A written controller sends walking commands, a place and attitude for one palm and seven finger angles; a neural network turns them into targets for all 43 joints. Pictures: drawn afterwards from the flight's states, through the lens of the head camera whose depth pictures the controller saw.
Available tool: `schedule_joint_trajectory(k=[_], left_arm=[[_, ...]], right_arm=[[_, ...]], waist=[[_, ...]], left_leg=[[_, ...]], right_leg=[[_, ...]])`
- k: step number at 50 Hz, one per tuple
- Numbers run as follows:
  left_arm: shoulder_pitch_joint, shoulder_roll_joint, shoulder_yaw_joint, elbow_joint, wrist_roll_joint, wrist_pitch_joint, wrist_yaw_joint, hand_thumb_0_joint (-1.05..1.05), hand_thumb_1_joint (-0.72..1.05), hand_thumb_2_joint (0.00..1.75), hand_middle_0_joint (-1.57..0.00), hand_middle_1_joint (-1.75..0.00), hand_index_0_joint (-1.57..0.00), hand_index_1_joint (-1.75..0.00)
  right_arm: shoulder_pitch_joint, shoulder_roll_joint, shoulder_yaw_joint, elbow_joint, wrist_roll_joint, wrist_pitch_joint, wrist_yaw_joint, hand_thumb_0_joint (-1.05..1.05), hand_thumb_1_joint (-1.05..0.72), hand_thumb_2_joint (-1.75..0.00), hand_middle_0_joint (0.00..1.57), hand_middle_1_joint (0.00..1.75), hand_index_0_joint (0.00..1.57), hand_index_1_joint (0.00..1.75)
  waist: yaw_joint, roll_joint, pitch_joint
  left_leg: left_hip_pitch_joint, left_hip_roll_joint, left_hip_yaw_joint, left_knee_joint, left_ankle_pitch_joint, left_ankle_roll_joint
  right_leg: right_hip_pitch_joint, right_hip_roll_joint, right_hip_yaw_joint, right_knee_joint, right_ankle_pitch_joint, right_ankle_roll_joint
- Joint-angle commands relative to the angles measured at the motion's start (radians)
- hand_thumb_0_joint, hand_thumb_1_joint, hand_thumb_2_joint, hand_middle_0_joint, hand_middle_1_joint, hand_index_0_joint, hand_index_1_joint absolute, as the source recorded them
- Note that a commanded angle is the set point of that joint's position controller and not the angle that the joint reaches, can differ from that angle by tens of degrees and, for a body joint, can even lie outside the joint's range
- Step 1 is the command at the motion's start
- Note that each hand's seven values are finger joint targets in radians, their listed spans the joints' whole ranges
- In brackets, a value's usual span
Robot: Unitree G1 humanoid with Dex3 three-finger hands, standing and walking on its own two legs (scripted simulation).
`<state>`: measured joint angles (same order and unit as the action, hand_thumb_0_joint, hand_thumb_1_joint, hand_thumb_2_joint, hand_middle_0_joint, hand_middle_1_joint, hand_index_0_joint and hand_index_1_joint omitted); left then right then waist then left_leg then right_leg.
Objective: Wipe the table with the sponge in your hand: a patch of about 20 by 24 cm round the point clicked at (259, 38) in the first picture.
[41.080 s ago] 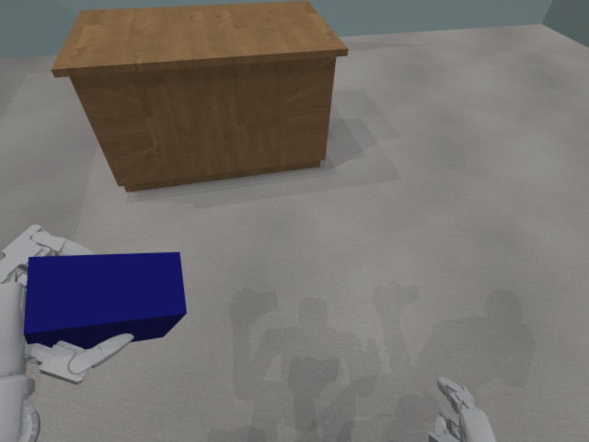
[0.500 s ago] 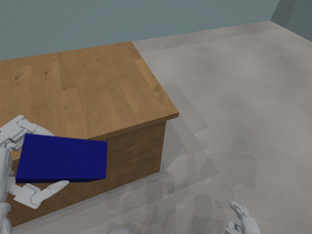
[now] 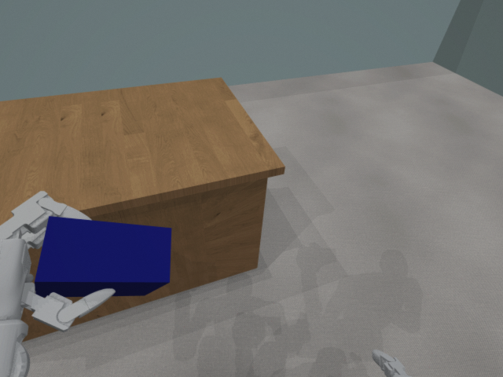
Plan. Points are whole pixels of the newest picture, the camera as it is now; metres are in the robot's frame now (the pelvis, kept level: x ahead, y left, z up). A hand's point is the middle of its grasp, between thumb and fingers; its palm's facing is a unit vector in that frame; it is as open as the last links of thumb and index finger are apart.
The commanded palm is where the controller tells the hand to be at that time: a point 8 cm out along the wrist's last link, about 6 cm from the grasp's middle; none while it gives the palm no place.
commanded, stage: stop stepping back and stand still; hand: left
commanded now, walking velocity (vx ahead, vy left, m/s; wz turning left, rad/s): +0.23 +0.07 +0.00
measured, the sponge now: (123, 263) +0.23 +0.18 +0.14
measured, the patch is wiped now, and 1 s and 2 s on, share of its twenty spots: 0.95 0.95 0.95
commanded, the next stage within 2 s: stand and wait in 1.14 s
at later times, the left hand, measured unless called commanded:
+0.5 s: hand (91, 279) +0.19 +0.19 +0.17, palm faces +0.33 -0.87 -0.37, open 10.5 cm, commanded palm +0.13 +0.25 +0.19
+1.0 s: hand (60, 258) +0.21 +0.24 +0.17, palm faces +0.37 -0.86 -0.35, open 10.5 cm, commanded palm +0.16 +0.28 +0.19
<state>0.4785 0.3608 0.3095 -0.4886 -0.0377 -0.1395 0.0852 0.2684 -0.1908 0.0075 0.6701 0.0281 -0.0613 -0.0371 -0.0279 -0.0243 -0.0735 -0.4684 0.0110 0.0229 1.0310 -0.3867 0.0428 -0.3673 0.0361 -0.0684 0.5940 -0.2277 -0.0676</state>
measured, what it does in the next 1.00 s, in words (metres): steps on the spot: left foot, then right foot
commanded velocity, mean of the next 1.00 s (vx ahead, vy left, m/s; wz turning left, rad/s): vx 0.05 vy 0.03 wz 0.00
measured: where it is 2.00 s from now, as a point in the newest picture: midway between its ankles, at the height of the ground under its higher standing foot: outside the picture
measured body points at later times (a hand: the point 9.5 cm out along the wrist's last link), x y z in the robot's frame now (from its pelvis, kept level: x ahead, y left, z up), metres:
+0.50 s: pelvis -0.03 -0.03 +0.01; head -0.03 -0.03 +0.46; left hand +0.16 +0.24 +0.19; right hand +0.11 -0.27 -0.09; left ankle -0.02 +0.09 -0.69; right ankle +0.01 -0.12 -0.73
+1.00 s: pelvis +0.00 +0.00 +0.01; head +0.00 +0.01 +0.46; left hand +0.19 +0.28 +0.19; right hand +0.19 -0.22 -0.05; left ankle +0.00 +0.10 -0.72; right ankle +0.01 -0.12 -0.72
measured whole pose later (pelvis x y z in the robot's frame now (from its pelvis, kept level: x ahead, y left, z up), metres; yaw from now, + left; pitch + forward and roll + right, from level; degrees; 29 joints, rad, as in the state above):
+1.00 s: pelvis +0.00 +0.00 +0.01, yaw -1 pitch -1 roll -1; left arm 0.48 0.35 0.29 -0.50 -0.05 -0.11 0.16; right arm 0.16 -0.18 0.03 0.58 0.01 -0.09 -0.06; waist 0.02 0.00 0.01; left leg -0.22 0.02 0.05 0.50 -0.27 0.02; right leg -0.21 -0.01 -0.07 0.44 -0.22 0.01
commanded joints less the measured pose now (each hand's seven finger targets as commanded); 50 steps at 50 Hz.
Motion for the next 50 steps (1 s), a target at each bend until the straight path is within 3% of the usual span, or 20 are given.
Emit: schedule_joint_trajectory(k=[1,2,3,4,5,6,8,12,15,16,17,18,19,21,25,29,31,35,41,50], left_arm=[[-0.072,0.199,0.147,-0.213,-0.011,-0.065,0.056,0.00,0.10,1.30,-1.20,-1.60,-1.20,-1.60],[-0.075,0.201,0.146,-0.225,-0.015,-0.067,0.059,0.00,0.10,1.30,-1.20,-1.60,-1.20,-1.60],[-0.093,0.198,0.148,-0.253,-0.021,-0.067,0.062,0.00,0.10,1.30,-1.20,-1.60,-1.20,-1.60],[-0.126,0.216,0.165,-0.277,-0.005,-0.072,0.064,0.00,0.10,1.30,-1.20,-1.60,-1.20,-1.60],[-0.145,0.234,0.164,-0.250,0.004,-0.065,0.063,0.00,0.10,1.30,-1.20,-1.60,-1.20,-1.60],[-0.187,0.241,0.162,-0.281,0.006,-0.065,0.060,0.00,0.10,1.30,-1.20,-1.60,-1.20,-1.60],[-0.063,0.167,0.125,-0.153,-0.003,-0.052,0.051,0.00,0.10,1.30,-1.20,-1.60,-1.20,-1.60],[-0.144,0.154,0.101,-0.186,-0.005,-0.050,0.051,0.00,0.10,1.30,-1.20,-1.60,-1.20,-1.60],[-0.132,0.161,0.116,-0.149,0.000,-0.032,0.061,0.00,0.10,1.30,-1.20,-1.60,-1.20,-1.60],[-0.117,0.163,0.109,-0.130,0.004,-0.027,0.058,0.00,0.10,1.30,-1.20,-1.60,-1.20,-1.60],[-0.151,0.185,0.112,-0.166,-0.004,-0.032,0.055,0.00,0.10,1.30,-1.20,-1.60,-1.20,-1.60],[-0.167,0.190,0.120,-0.187,-0.012,-0.046,0.057,0.00,0.10,1.30,-1.20,-1.60,-1.20,-1.60],[-0.170,0.195,0.119,-0.218,-0.019,-0.057,0.053,0.00,0.10,1.30,-1.20,-1.60,-1.20,-1.60],[-0.144,0.237,0.168,-0.255,-0.024,-0.072,0.054,0.00,0.10,1.30,-1.20,-1.60,-1.20,-1.60],[-0.016,0.196,0.153,-0.247,-0.023,-0.074,0.085,0.00,0.10,1.30,-1.20,-1.60,-1.20,-1.60],[0.010,0.182,0.147,-0.240,-0.033,-0.075,0.095,0.00,0.10,1.30,-1.20,-1.60,-1.20,-1.60],[0.007,0.197,0.154,-0.245,-0.027,-0.067,0.091,0.00,0.10,1.30,-1.20,-1.60,-1.20,-1.60],[-0.011,0.159,0.117,-0.216,-0.026,-0.061,0.089,0.00,0.10,1.30,-1.20,-1.60,-1.20,-1.60],[-0.073,0.162,0.096,-0.242,-0.020,-0.050,0.096,0.00,0.10,1.30,-1.20,-1.60,-1.20,-1.60],[-0.063,0.141,0.089,-0.222,-0.029,-0.036,0.090,0.00,0.10,1.30,-1.20,-1.60,-1.20,-1.60]], right_arm=[[-0.131,-0.122,-0.030,-0.191,-0.005,-0.089,-0.033,0.00,-0.90,-0.90,0.20,0.30,0.20,0.30],[-0.121,-0.134,-0.029,-0.202,-0.009,-0.096,-0.039,0.00,-0.90,-0.90,0.20,0.30,0.20,0.30],[-0.125,-0.167,-0.041,-0.218,-0.012,-0.104,-0.042,0.00,-0.90,-0.90,0.20,0.30,0.20,0.30],[-0.137,-0.160,-0.048,-0.221,-0.002,-0.119,-0.038,0.00,-0.90,-0.90,0.20,0.30,0.20,0.30],[-0.109,-0.130,-0.042,-0.187,0.004,-0.126,-0.027,0.00,-0.90,-0.90,0.20,0.30,0.20,0.30],[-0.113,-0.122,-0.042,-0.183,0.006,-0.136,-0.018,0.00,-0.90,-0.90,0.20,0.30,0.20,0.30],[-0.086,-0.137,-0.049,-0.142,0.016,-0.140,-0.005,0.00,-0.90,-0.90,0.20,0.30,0.20,0.30],[-0.122,-0.158,-0.042,-0.174,0.007,-0.142,-0.021,0.00,-0.90,-0.90,0.20,0.30,0.20,0.30],[-0.128,-0.163,-0.042,-0.182,-0.008,-0.125,-0.033,0.00,-0.90,-0.90,0.20,0.30,0.20,0.30],[-0.121,-0.154,-0.047,-0.179,-0.008,-0.119,-0.032,0.00,-0.90,-0.90,0.20,0.30,0.20,0.30],[-0.146,-0.135,-0.050,-0.190,-0.005,-0.107,-0.030,0.00,-0.90,-0.90,0.20,0.30,0.20,0.30],[-0.129,-0.136,-0.058,-0.181,-0.004,-0.111,-0.026,0.00,-0.90,-0.90,0.20,0.30,0.20,0.30],[-0.129,-0.150,-0.067,-0.175,-0.002,-0.109,-0.017,0.00,-0.90,-0.90,0.20,0.30,0.20,0.30],[-0.135,-0.134,-0.055,-0.167,-0.005,-0.083,-0.015,0.00,-0.90,-0.90,0.20,0.30,0.20,0.30],[-0.163,-0.108,-0.038,-0.195,-0.016,-0.074,-0.033,0.00,-0.90,-0.90,0.20,0.30,0.20,0.30],[-0.161,-0.173,-0.064,-0.226,-0.011,-0.084,-0.039,0.00,-0.90,-0.90,0.20,0.30,0.20,0.30],[-0.155,-0.158,-0.061,-0.226,-0.001,-0.086,-0.035,0.00,-0.90,-0.90,0.20,0.30,0.20,0.30],[-0.156,-0.156,-0.063,-0.219,-0.003,-0.096,-0.031,0.00,-0.90,-0.90,0.20,0.30,0.20,0.30],[-0.182,-0.159,-0.053,-0.225,-0.008,-0.094,-0.037,0.00,-0.90,-0.90,0.20,0.30,0.20,0.30],[-0.189,-0.141,-0.034,-0.235,-0.012,-0.071,-0.034,0.00,-0.90,-0.90,0.20,0.30,0.20,0.30]], waist=[[0.006,0.036,-0.038],[0.003,0.128,-0.045],[0.010,0.308,-0.028],[0.016,0.383,-0.027],[-0.017,0.342,0.032],[-0.006,0.281,0.050],[0.008,0.101,0.084],[0.011,0.210,0.081],[0.044,0.073,0.016],[0.037,-0.091,0.010],[0.029,-0.260,-0.001],[0.026,-0.245,-0.020],[0.015,-0.169,0.005],[0.006,-0.032,0.028],[0.016,-0.038,-0.008],[0.034,0.095,-0.005],[0.025,0.112,0.001],[0.023,-0.005,-0.042],[0.035,0.110,-0.040],[0.037,0.098,-0.058]], left_leg=[[0.298,0.016,0.039,-0.494,-0.025,0.030],[0.312,0.029,0.008,-0.634,-0.076,0.045],[0.318,0.171,-0.230,-0.775,-0.186,0.111],[0.296,0.291,-0.326,-0.801,-0.087,0.172],[0.202,0.313,-0.425,-0.831,-0.160,0.210],[0.179,0.316,-0.432,-0.823,-0.171,0.216],[0.176,0.294,-0.300,-0.777,-0.098,0.179],[0.076,0.242,-0.187,-0.779,-0.215,0.117],[-0.009,0.145,-0.088,-0.510,-0.230,0.065],[-0.053,0.050,0.007,-0.255,-0.174,0.036],[-0.138,-0.014,0.035,-0.008,-0.154,0.000],[-0.139,-0.003,-0.037,0.093,-0.090,-0.012],[-0.121,0.019,-0.086,0.133,-0.038,-0.023],[-0.031,0.066,-0.093,-0.018,-0.002,-0.019],[0.214,0.017,0.034,-0.457,0.064,-0.003],[0.217,0.117,-0.155,-0.616,0.157,0.046],[0.184,0.097,-0.123,-0.606,0.140,0.025],[0.226,0.074,-0.073,-0.537,0.293,0.000],[0.271,0.105,-0.108,-0.610,0.362,0.002],[0.262,0.104,-0.096,-0.642,0.371,-0.012]], right_leg=[[-0.158,-0.214,0.198,-0.198,-0.319,-0.045],[-0.128,-0.145,0.162,-0.060,-0.339,-0.021],[-0.185,-0.026,0.074,0.195,-0.315,0.027],[-0.260,0.022,0.000,0.457,-0.307,0.072],[-0.322,-0.026,0.086,0.610,-0.255,0.068],[-0.359,-0.060,0.128,0.674,-0.225,0.070],[-0.345,-0.097,0.119,0.580,-0.146,0.070],[-0.054,-0.067,0.006,0.176,-0.173,0.073],[0.256,-0.022,-0.028,-0.132,-0.065,0.064],[0.271,-0.114,0.101,-0.223,-0.054,0.015],[0.249,-0.312,0.437,-0.362,-0.132,-0.069],[0.208,-0.388,0.552,-0.417,-0.216,-0.110],[0.146,-0.403,0.565,-0.417,-0.243,-0.135],[0.052,-0.389,0.405,-0.373,-0.185,-0.116],[0.053,-0.296,0.240,-0.309,-0.197,-0.047],[0.112,-0.133,0.136,-0.154,-0.038,0.050],[0.127,-0.142,0.137,-0.173,-0.028,0.055],[0.189,-0.165,0.162,-0.201,0.170,0.048],[0.187,-0.111,0.100,-0.171,0.185,0.061],[0.235,-0.086,0.079,-0.187,0.210,0.066]])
